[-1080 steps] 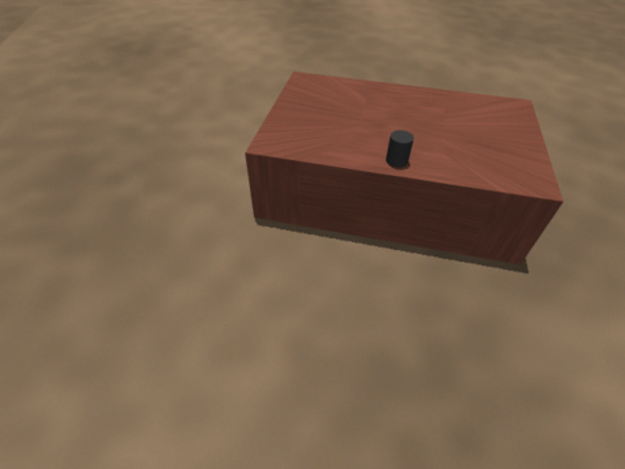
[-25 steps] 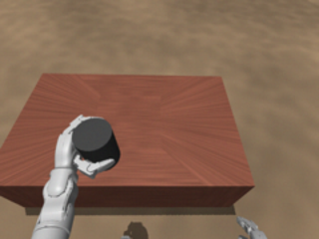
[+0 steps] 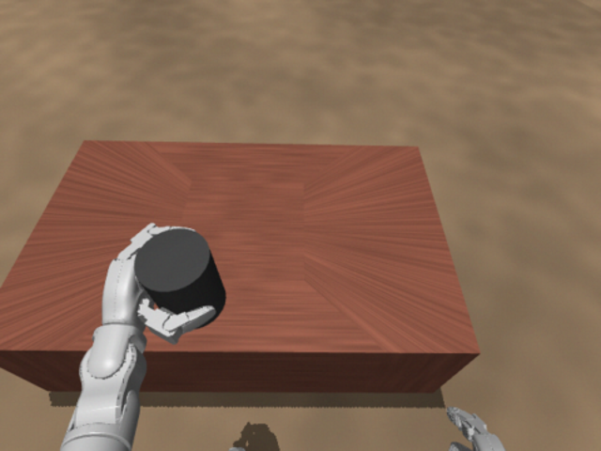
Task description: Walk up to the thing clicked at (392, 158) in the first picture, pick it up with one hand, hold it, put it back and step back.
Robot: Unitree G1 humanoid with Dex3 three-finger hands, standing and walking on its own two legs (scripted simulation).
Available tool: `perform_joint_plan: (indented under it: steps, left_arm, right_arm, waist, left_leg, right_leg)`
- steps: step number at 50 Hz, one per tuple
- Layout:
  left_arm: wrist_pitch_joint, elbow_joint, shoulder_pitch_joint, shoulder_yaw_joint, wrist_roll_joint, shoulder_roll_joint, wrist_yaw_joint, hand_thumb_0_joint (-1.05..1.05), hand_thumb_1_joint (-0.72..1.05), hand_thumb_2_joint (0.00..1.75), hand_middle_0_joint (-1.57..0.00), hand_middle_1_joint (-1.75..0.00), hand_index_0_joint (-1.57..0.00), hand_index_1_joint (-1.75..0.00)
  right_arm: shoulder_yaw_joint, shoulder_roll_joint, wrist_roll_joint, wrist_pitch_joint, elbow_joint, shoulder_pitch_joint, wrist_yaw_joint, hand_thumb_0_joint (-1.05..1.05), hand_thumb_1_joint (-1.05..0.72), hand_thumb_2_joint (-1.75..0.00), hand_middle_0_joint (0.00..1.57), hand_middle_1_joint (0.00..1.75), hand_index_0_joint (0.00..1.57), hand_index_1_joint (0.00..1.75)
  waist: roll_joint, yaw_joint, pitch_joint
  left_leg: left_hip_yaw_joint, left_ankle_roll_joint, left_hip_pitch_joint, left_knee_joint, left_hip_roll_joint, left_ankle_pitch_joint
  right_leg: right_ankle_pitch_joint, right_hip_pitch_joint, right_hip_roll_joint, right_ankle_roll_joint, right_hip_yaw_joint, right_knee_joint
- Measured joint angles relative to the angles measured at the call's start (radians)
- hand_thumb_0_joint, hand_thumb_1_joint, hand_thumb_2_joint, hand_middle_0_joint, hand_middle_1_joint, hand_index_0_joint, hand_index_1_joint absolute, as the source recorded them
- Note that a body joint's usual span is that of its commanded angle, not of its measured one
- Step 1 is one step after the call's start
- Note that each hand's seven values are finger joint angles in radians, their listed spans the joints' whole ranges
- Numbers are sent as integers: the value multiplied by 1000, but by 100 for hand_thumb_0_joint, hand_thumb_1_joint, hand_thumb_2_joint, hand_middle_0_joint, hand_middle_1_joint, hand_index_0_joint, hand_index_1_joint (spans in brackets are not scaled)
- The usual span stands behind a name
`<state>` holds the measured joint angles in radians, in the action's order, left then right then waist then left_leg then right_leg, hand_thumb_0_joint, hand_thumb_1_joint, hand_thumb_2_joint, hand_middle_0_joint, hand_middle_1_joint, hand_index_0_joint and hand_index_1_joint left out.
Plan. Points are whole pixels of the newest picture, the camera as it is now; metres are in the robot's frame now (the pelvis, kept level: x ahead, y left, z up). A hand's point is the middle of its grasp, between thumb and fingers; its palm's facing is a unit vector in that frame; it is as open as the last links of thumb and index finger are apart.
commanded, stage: hold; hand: left
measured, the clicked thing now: (184, 281) +0.33 +0.15 +0.05
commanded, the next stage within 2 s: crouch in 1.70 s
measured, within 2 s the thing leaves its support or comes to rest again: neither
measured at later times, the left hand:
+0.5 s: hand (179, 282) +0.33 +0.16 +0.05, palm faces +0.01 -1.00 +0.00, open 11.5 cm
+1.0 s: hand (178, 280) +0.33 +0.16 +0.06, palm faces +0.01 -1.00 +0.00, open 11.5 cm
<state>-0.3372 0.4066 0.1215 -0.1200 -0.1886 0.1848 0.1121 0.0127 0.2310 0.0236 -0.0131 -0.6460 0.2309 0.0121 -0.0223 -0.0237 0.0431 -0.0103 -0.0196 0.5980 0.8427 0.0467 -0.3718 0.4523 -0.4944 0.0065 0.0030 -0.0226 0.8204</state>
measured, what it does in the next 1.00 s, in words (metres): stands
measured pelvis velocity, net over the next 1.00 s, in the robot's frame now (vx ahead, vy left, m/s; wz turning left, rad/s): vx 0.00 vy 0.00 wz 0.00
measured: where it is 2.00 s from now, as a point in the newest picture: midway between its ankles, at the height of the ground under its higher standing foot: outside the picture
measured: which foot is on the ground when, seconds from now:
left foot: down 0.00-1.00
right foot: down 0.00-1.00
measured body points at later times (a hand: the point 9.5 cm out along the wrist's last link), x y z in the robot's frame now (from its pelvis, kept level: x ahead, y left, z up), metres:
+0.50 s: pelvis +0.00 +0.00 +0.00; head +0.05 +0.00 +0.45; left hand +0.32 +0.21 +0.05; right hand +0.13 -0.25 -0.11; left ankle +0.03 +0.13 -0.70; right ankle -0.02 -0.12 -0.70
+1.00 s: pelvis +0.00 +0.00 +0.00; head +0.04 +0.00 +0.45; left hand +0.32 +0.21 +0.06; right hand +0.13 -0.24 -0.11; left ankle +0.03 +0.13 -0.70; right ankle -0.02 -0.12 -0.70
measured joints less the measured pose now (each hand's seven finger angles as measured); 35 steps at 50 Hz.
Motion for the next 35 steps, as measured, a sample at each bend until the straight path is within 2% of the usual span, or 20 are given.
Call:
perform_joint_plan:
  steps: [6,16,35]
  left_arm:
    - [-1,-1,6,10,1,5,8,-1,-52,102,-62,-92,-64,-93]
    - [1,18,27,-6,0,5,11,-1,-52,102,-62,-92,-64,-93]
    - [-2,34,32,1,0,8,13,-1,-52,102,-62,-92,-64,-93]
  right_arm:
    - [-1,-1,1,-2,-6,-1,2,1,-92,-90,20,30,20,30]
    - [-1,-2,3,0,0,1,-3,1,-92,-90,20,30,20,30]
    - [-2,-6,1,-4,-10,2,-2,1,-92,-91,20,30,20,30]
  waist:
    - [0,0,2]
    - [2,-1,-4]
    - [0,-1,7]
  left_leg:
    - [1,0,-8,-3,1,-1]
    - [4,0,-14,-6,3,-1]
    - [4,5,-15,-6,-1,-1]
  right_leg:
    - [0,9,1,0,1,-5]
    - [-3,13,2,0,4,-9]
    - [-5,18,-1,4,4,-14]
